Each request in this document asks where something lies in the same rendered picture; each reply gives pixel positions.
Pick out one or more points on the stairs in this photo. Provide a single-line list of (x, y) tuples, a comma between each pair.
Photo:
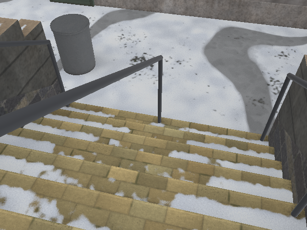
[(89, 167)]

